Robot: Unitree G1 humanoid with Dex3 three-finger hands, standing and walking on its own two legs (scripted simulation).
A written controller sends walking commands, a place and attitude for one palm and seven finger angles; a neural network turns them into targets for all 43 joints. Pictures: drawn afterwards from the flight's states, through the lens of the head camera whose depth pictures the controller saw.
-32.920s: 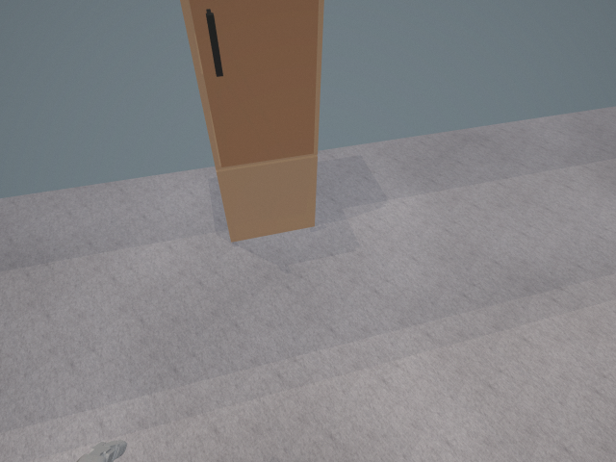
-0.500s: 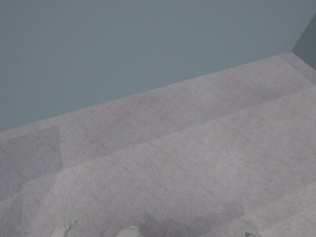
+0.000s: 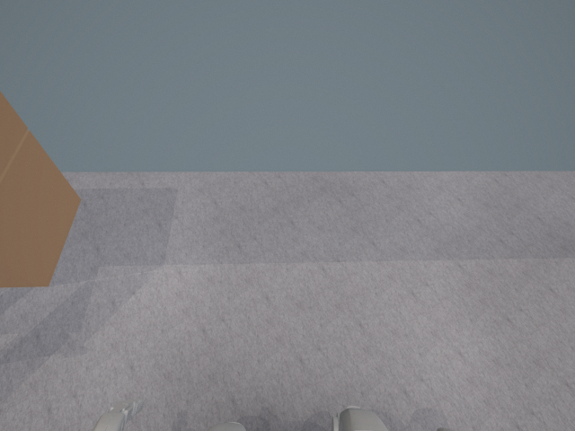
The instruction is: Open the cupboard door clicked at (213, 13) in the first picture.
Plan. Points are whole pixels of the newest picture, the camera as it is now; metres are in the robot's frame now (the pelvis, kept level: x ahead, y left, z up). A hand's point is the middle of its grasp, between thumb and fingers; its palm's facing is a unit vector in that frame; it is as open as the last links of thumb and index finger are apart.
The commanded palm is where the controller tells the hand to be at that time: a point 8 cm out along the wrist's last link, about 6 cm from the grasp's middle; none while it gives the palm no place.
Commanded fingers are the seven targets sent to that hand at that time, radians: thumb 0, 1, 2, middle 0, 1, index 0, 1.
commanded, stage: turn to face it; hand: left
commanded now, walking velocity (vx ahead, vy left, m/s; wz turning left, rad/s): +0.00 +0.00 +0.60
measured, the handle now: out of the picture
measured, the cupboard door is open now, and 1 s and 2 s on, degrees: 53 53 53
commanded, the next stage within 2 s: take the last steps up to it in 1.62 s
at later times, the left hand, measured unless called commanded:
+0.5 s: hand out of the picture +0.00 +0.19 -0.19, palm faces +0.34 -0.92 -0.21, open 7.4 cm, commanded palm none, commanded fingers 0.00 0.90 0.90 -0.20 -0.30 -0.20 -0.30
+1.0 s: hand out of the picture +0.01 +0.15 -0.15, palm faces +0.56 -0.79 -0.27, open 7.4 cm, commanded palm none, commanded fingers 0.00 0.90 0.90 -0.20 -0.30 -0.20 -0.30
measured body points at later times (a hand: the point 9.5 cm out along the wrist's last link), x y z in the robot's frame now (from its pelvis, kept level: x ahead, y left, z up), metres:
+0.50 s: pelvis +0.01 -0.02 -0.01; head +0.06 +0.02 +0.43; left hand -0.02 +0.24 -0.17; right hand +0.21 -0.24 -0.13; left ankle -0.01 +0.08 -0.74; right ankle +0.01 -0.16 -0.71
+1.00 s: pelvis +0.04 -0.07 +0.00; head +0.08 -0.06 +0.45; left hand -0.02 +0.19 -0.12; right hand +0.24 -0.26 -0.15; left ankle -0.05 +0.03 -0.65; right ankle +0.09 -0.18 -0.73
